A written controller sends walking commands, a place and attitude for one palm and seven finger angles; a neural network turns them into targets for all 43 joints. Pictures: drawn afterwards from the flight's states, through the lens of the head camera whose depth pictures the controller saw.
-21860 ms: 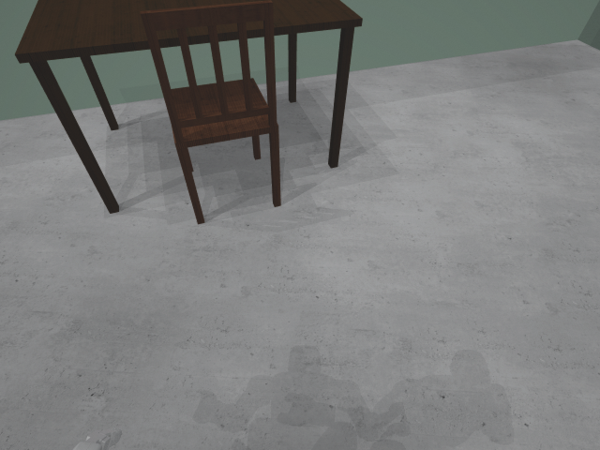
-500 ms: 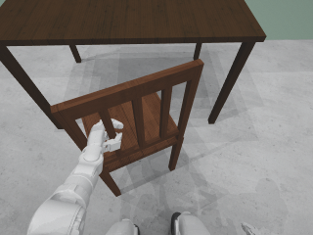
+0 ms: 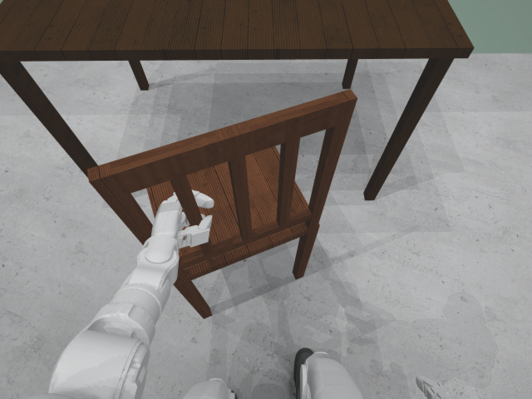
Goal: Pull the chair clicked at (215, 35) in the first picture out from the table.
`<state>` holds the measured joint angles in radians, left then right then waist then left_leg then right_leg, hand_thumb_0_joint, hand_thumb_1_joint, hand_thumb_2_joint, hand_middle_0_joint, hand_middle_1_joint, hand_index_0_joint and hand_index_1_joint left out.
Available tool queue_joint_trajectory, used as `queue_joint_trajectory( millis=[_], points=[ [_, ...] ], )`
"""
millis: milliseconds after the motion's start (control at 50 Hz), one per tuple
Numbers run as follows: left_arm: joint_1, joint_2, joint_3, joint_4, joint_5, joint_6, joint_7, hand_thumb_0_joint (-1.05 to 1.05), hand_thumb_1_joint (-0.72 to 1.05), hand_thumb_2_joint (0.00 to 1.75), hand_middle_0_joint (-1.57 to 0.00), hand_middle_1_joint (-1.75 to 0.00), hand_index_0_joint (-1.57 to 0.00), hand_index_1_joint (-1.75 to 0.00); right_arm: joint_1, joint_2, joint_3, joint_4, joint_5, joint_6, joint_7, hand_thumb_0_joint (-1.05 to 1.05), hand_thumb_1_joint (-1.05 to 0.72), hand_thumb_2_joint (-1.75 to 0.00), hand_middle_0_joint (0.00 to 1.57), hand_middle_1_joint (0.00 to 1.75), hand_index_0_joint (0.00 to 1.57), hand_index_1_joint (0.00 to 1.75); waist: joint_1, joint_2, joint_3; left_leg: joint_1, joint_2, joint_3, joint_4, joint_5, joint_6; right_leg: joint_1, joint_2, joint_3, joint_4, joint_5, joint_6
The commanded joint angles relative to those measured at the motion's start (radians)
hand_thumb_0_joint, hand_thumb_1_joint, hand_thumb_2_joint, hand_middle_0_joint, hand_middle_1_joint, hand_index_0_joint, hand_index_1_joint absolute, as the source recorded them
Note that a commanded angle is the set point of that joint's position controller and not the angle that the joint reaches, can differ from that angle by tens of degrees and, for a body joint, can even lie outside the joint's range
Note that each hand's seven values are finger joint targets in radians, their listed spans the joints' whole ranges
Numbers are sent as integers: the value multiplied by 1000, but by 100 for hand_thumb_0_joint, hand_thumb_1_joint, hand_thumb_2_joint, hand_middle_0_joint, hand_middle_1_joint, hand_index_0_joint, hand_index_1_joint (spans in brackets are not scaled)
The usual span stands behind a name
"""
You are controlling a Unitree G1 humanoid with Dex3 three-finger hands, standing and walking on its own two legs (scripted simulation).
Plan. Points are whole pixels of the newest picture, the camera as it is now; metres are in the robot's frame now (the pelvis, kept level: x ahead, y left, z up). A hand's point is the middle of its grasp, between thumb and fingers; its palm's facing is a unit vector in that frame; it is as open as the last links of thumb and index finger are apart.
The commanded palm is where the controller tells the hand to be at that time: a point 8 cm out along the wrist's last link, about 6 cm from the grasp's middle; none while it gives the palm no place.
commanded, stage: step backward, pulling the chair out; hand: left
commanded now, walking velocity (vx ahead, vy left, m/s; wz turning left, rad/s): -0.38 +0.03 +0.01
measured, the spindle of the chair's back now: (242, 203) +0.45 +0.05 -0.07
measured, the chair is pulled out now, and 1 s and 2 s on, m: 0.23 0.25 0.25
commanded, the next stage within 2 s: stop walking, hand still on the chair in 1.80 s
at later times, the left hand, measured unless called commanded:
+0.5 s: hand (202, 236) +0.37 +0.11 -0.05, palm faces -0.02 -0.97 -0.22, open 5.6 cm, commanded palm +0.38 +0.17 -0.04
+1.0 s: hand (201, 236) +0.37 +0.11 -0.05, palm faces -0.03 -0.98 -0.22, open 5.5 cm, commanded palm +0.38 +0.17 -0.04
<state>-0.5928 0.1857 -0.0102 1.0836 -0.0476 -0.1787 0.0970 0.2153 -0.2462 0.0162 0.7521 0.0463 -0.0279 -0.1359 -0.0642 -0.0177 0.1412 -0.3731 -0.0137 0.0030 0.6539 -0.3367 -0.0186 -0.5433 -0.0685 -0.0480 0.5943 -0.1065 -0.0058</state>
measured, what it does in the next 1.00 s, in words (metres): stands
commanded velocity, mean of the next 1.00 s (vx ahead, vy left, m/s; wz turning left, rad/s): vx -0.38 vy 0.01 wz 0.02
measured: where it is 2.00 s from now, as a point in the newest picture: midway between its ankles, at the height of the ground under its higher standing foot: outside the picture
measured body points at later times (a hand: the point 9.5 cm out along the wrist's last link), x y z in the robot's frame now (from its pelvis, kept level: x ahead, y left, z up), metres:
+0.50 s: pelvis -0.01 -0.01 +0.00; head +0.07 -0.03 +0.44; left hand +0.36 +0.16 -0.04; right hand +0.04 -0.27 -0.14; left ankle +0.00 +0.13 -0.72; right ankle +0.12 -0.12 -0.72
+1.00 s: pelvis -0.01 +0.00 +0.00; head +0.07 -0.02 +0.44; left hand +0.36 +0.16 -0.03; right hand +0.07 -0.27 -0.13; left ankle +0.00 +0.13 -0.72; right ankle +0.12 -0.12 -0.72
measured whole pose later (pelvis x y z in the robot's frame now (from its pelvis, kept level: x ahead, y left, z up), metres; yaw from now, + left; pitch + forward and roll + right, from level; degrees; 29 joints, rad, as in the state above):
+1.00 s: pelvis -0.01 +0.00 +0.00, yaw +0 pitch +3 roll +1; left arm -0.57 0.17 0.01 1.11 -0.04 -0.20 0.11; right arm 0.21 -0.26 0.02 0.77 0.06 -0.04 -0.13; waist -0.07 0.00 0.11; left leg -0.38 -0.01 0.01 0.64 -0.32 -0.02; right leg -0.54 -0.07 -0.06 0.55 -0.08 -0.01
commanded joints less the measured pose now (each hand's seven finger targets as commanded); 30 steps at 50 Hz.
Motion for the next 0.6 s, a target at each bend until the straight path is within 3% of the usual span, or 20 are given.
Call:
queue_joint_trajectory(
  millis=[0, 60, 120, 160, 220, 260, 280, 320, 340, 360, 380, 400, 440, 500, 540, 580],
  points=[
    [-366, 177, 34, -215, 12, -83, 5, 0, 90, 90, -50, -145, -50, -145, 78, -136, -54, -70, 6, -14, -17, 0, -90, -90, 20, 30, 20, 30, 16, -8, -547, 30, 110, -75, -24, 185, -7, 382, -159, 164, -59, 290, -52],
    [-332, 212, 55, -169, 11, -76, 11, 0, 90, 90, -50, -145, -50, -145, 94, -134, -49, -59, 13, -23, -14, 0, -90, -90, 20, 30, 20, 30, 19, -86, -530, 53, 40, -44, 19, -79, -4, 323, -213, 207, -203, 38, -58],
    [-316, 228, 68, -149, 10, -70, 18, 0, 90, 90, -50, -145, -50, -145, 92, -140, -44, -51, 16, -36, -11, 0, -90, -90, 20, 30, 20, 30, 24, -113, -511, 95, 30, -33, 13, -130, 5, 293, -212, 184, -272, -119, -47],
    [-346, 212, 58, -168, 19, -72, 18, 0, 90, 90, -50, -145, -50, -145, 86, -147, -35, -55, 11, -38, -11, 0, -90, -90, 20, 30, 20, 30, 17, -53, -515, 93, 64, -61, -102, -40, 19, 300, -168, 128, -219, -102, -20],
    [-361, 208, 54, -194, 15, -74, 21, 0, 90, 90, -50, -145, -50, -145, 46, -167, -38, -79, 12, -38, -18, 0, -90, -90, 20, 30, 20, 30, 33, 144, -475, -13, 182, -141, -240, 116, 57, 345, -48, 64, -30, -103, 20],
    [-394, 173, 31, -228, 14, -76, 15, 0, 90, 90, -50, -145, -50, -145, 36, -146, -31, -100, 9, -42, -15, 0, -90, -90, 20, 30, 20, 30, 41, 183, -437, -99, 217, -149, -256, 125, 68, 375, -24, 61, 60, -120, 15],
    [-405, 174, 33, -236, 14, -77, 15, 0, 90, 90, -50, -145, -50, -145, 40, -143, -32, -97, 10, -43, -16, 0, -90, -90, 20, 30, 20, 30, 41, 157, -432, -98, 214, -138, -227, 184, 60, 381, -31, 71, 61, -59, 6],
    [-385, 211, 57, -223, 11, -75, 17, 0, 90, 90, -50, -145, -50, -145, 75, -154, -46, -79, 12, -41, -22, 0, -90, -90, 20, 30, 20, 30, 30, 56, -483, -19, 178, -103, -138, 307, 29, 393, -61, 97, 17, 166, -10],
    [-371, 201, 48, -218, 11, -74, 14, 0, 90, 90, -50, -145, -50, -145, 85, -153, -50, -76, 11, -38, -20, 0, -90, -90, 20, 30, 20, 30, 24, 58, -499, 1, 154, -77, -106, 283, 16, 382, -92, 119, -5, 221, -20],
    [-364, 190, 35, -212, 12, -74, 9, 0, 90, 90, -50, -145, -50, -145, 83, -150, -48, -76, 8, -36, -17, 0, -90, -90, 20, 30, 20, 30, 26, 69, -488, -20, 139, -78, -96, 172, 11, 359, -121, 140, -22, 146, -32],
    [-353, 190, 33, -204, 13, -73, 6, 0, 90, 90, -50, -145, -50, -145, 77, -149, -46, -77, 7, -36, -13, 0, -90, -90, 20, 30, 20, 30, 35, 59, -445, -68, 126, -79, -93, 10, 15, 325, -139, 161, -53, -25, -40],
    [-350, 198, 40, -205, 11, -77, 11, 0, 90, 90, -50, -145, -50, -145, 86, -146, -48, -75, 13, -37, -12, 0, -90, -90, 20, 30, 20, 30, 35, -7, -436, -56, 99, -71, -57, -75, 16, 283, -152, 193, -120, -129, -50],
    [-306, 222, 61, -166, 14, -78, 18, 0, 90, 90, -50, -145, -50, -145, 125, -143, -50, -52, 14, -43, -10, 0, -90, -90, 20, 30, 20, 30, 27, -111, -464, 38, 40, -38, 5, -117, 6, 248, -195, 216, -248, -179, -57],
    [-317, 220, 62, -158, 19, -84, 19, 0, 90, 90, -50, -145, -50, -145, 120, -136, -42, -45, 12, -51, -6, 0, -90, -90, 20, 30, 20, 30, 24, -151, -490, 107, 21, -15, 39, -121, 6, 243, -213, 190, -298, -195, -46],
    [-319, 220, 61, -159, 22, -84, 21, 0, 90, 90, -50, -145, -50, -145, 120, -147, -38, -36, 9, -51, -8, 0, -90, -90, 20, 30, 20, 30, 18, -64, -494, 121, 50, -37, -71, -41, 14, 263, -181, 142, -245, -119, -27],
    [-345, 202, 48, -179, 24, -90, 22, 0, 90, 90, -50, -145, -50, -145, 92, -160, -37, -54, 8, -48, -15, 0, -90, -90, 20, 30, 20, 30, 23, 39, -499, 68, 116, -102, -165, 107, 32, 302, -100, 91, -132, -52, 6]
  ],
)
